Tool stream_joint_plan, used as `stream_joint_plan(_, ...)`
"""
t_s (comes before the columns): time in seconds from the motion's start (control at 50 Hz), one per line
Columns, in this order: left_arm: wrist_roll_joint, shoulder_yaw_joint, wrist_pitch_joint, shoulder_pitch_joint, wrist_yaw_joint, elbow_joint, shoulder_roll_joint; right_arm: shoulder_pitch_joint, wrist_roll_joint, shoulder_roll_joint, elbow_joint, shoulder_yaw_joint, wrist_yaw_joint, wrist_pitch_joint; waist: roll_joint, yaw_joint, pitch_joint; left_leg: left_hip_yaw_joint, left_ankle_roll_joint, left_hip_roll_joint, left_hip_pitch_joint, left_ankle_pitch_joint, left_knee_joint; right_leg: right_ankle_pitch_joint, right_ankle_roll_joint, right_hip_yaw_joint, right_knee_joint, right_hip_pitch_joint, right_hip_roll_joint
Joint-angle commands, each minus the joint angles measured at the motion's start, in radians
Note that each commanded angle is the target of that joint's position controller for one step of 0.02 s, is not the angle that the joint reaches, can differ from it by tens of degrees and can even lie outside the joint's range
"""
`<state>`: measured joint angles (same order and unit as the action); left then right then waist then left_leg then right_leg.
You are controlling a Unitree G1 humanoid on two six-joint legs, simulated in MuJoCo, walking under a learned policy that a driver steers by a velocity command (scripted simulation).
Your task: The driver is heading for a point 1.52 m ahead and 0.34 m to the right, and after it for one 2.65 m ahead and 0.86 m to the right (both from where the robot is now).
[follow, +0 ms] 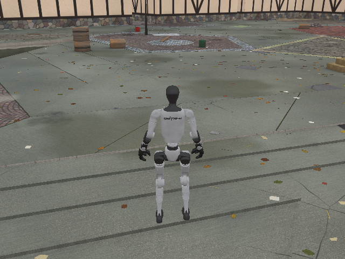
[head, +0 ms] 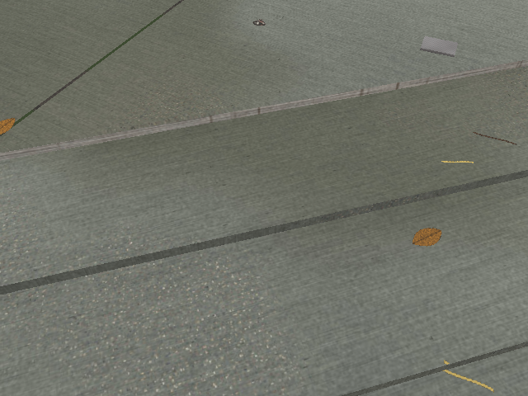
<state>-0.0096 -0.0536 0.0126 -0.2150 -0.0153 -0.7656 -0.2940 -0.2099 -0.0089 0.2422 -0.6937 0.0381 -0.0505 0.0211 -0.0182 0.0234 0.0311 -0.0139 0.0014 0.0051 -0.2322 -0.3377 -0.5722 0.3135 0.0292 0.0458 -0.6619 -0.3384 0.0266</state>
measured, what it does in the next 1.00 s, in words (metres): walks ahead, turning right: left foot, then right foot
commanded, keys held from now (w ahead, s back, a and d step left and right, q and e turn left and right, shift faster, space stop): e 0.34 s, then w+e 0.32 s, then w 0.30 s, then w+q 0.04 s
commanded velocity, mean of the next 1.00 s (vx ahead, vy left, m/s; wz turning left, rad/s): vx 0.22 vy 0.00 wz -0.43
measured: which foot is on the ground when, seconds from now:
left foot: down 0.00-0.10, up 0.12-0.50, down 0.52-0.98, up 1.00-1.00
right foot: down 0.00-0.52, up 0.54-0.96, down 0.98-1.00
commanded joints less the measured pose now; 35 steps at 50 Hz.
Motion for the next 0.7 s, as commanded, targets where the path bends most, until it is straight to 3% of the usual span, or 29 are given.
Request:
stream_joint_plan(0.02,-0.002,-0.022,-0.004,0.025,0.012,0.097,-0.066,0.034,0.005,0.171,0.076,0.054,-0.014,-0.006,0.190,-0.017,-0.041,0.239,0.211,-0.303,0.019,0.356,0.172,0.153,-0.026,-0.051,-0.147,-0.094,-0.004)
stream_joint_plan(0.04,-0.004,-0.022,-0.002,0.015,0.019,0.100,-0.058,0.056,0.011,0.176,0.079,0.057,-0.014,-0.008,0.171,-0.008,-0.041,0.212,0.203,-0.301,0.010,0.387,0.147,0.155,-0.041,-0.064,-0.107,-0.076,-0.001)
stream_joint_plan(0.08,0.001,-0.030,-0.004,-0.029,0.030,0.094,-0.076,0.057,0.027,0.178,0.070,0.062,-0.015,-0.007,0.111,0.012,-0.057,0.116,0.126,-0.233,-0.033,0.317,0.038,-0.082,-0.081,-0.061,0.095,0.042,-0.017)
stream_joint_plan(0.1,0.007,-0.052,-0.006,-0.045,0.026,0.106,-0.159,0.010,0.013,0.148,0.066,0.057,-0.014,-0.007,-0.071,-0.013,-0.066,-0.002,0.042,-0.127,-0.117,0.156,-0.170,-0.308,-0.131,0.145,0.241,0.121,0.084)
stream_joint_plan(0.12,0.020,-0.072,-0.013,-0.077,0.027,0.121,-0.258,0.082,-0.004,0.116,0.124,0.044,-0.023,-0.007,-0.312,0.010,-0.044,-0.046,-0.043,0.059,-0.350,-0.247,-0.396,-0.428,-0.319,0.526,0.355,0.182,0.288)
stream_joint_plan(0.14,0.040,-0.053,-0.033,-0.112,0.027,0.131,-0.210,0.094,0.000,0.120,0.123,0.044,-0.024,-0.009,-0.235,0.037,-0.113,0.104,-0.046,0.038,-0.378,-0.366,-0.600,-0.470,-0.387,0.588,0.367,0.235,0.332)
stream_joint_plan(0.16,0.035,-0.044,-0.046,-0.065,0.021,0.145,-0.178,0.065,0.009,0.137,0.111,0.047,-0.015,-0.008,-0.142,0.009,-0.114,0.130,-0.043,0.015,-0.397,-0.303,-0.678,-0.481,-0.358,0.491,0.330,0.236,0.306)
stream_joint_plan(0.18,0.019,-0.046,-0.047,-0.019,0.013,0.160,-0.175,0.054,0.010,0.142,0.090,0.051,-0.013,-0.009,-0.058,-0.008,-0.113,0.127,-0.043,-0.001,-0.409,-0.228,-0.675,-0.439,-0.307,0.411,0.315,0.232,0.251)
stream_joint_plan(0.2,0.003,-0.043,-0.040,0.016,0.003,0.171,-0.169,0.065,0.003,0.152,0.090,0.055,-0.015,-0.011,-0.030,-0.013,-0.106,0.132,-0.048,-0.017,-0.431,-0.159,-0.638,-0.417,-0.275,0.380,0.312,0.238,0.229)
stream_joint_plan(0.24,-0.002,-0.032,-0.023,0.022,-0.012,0.180,-0.145,0.064,0.005,0.133,0.086,0.051,-0.010,-0.015,-0.055,-0.022,-0.126,0.112,-0.064,-0.005,-0.366,-0.079,-0.597,-0.434,-0.254,0.316,0.319,0.205,0.170)
stream_joint_plan(0.34,-0.002,-0.045,0.001,-0.004,-0.031,0.196,-0.159,0.088,0.014,0.107,0.082,0.035,-0.003,-0.023,-0.104,-0.002,-0.124,0.100,-0.089,0.020,-0.308,-0.044,-0.326,-0.310,-0.256,0.329,0.330,0.215,0.140)
stream_joint_plan(0.36,-0.005,-0.048,0.004,-0.007,-0.032,0.198,-0.161,0.083,0.016,0.110,0.079,0.035,0.002,-0.026,-0.111,0.000,-0.137,0.097,-0.087,0.023,-0.273,-0.039,-0.274,-0.166,-0.256,0.343,0.347,0.196,0.130)
stream_joint_plan(0.42,-0.010,-0.053,0.006,0.003,-0.024,0.208,-0.171,0.087,0.026,0.132,0.085,0.041,0.021,-0.045,-0.176,-0.001,-0.098,0.077,-0.064,0.042,-0.183,-0.069,-0.148,0.190,-0.259,0.418,0.400,0.095,0.112)
stream_joint_plan(0.46,-0.013,-0.053,0.004,0.007,-0.018,0.211,-0.168,0.069,0.035,0.138,0.082,0.045,0.032,-0.067,-0.177,-0.014,-0.080,0.073,-0.036,0.050,-0.103,-0.073,-0.041,0.258,-0.249,0.458,0.399,0.045,0.103)
stream_joint_plan(0.5,-0.021,-0.048,0.006,0.043,-0.016,0.220,-0.151,-0.014,0.043,0.131,0.047,0.053,0.040,-0.089,-0.142,-0.075,-0.064,0.057,0.007,0.039,0.068,0.071,0.183,0.305,-0.203,0.446,0.350,-0.044,0.050)
stream_joint_plan(0.52,-0.019,-0.039,0.002,0.054,-0.015,0.230,-0.120,-0.083,0.036,0.160,0.024,0.065,0.037,-0.095,-0.087,-0.102,-0.083,0.111,0.040,-0.041,0.229,0.073,0.219,0.326,-0.149,0.389,0.238,-0.173,0.002)
stream_joint_plan(0.54,-0.011,-0.014,-0.002,0.021,-0.009,0.229,-0.028,-0.166,0.017,0.208,0.016,0.072,0.031,-0.095,0.096,-0.100,-0.141,0.337,0.102,-0.263,0.347,-0.121,0.282,0.328,-0.081,0.210,-0.098,-0.285,-0.103)
stream_joint_plan(0.56,-0.015,-0.027,-0.019,0.064,-0.003,0.289,-0.076,-0.138,-0.025,0.284,0.019,0.087,0.046,-0.101,0.245,-0.072,-0.021,0.651,0.213,-0.400,0.223,-0.372,0.401,0.253,-0.072,0.133,-0.253,-0.492,-0.121)
stream_joint_plan(0.58,-0.013,-0.039,-0.029,0.073,0.002,0.287,-0.130,-0.067,-0.017,0.240,0.041,0.080,0.043,-0.112,0.219,-0.047,0.052,0.642,0.238,-0.403,0.174,-0.440,0.422,0.173,-0.059,0.133,-0.371,-0.537,-0.041)
stream_joint_plan(0.6,-0.013,-0.048,-0.029,0.049,0.009,0.263,-0.153,-0.031,0.004,0.184,0.045,0.064,0.033,-0.115,0.188,-0.037,0.073,0.539,0.207,-0.351,0.185,-0.375,0.419,0.097,-0.041,0.123,-0.417,-0.561,-0.027)
stream_joint_plan(0.64,-0.005,-0.045,-0.033,0.031,0.019,0.237,-0.126,-0.049,0.012,0.160,0.043,0.052,0.021,-0.115,0.147,-0.051,0.058,0.369,0.160,-0.286,0.217,-0.169,0.416,-0.014,-0.011,0.097,-0.487,-0.564,-0.006)
stream_joint_plan(0.7,-0.009,-0.025,-0.049,0.066,0.031,0.240,-0.064,-0.137,-0.003,0.148,0.008,0.042,0.024,-0.129,0.118,-0.083,0.043,0.214,0.162,-0.247,0.209,0.037,0.424,-0.133,0.002,0.072,-0.502,-0.543,0.003)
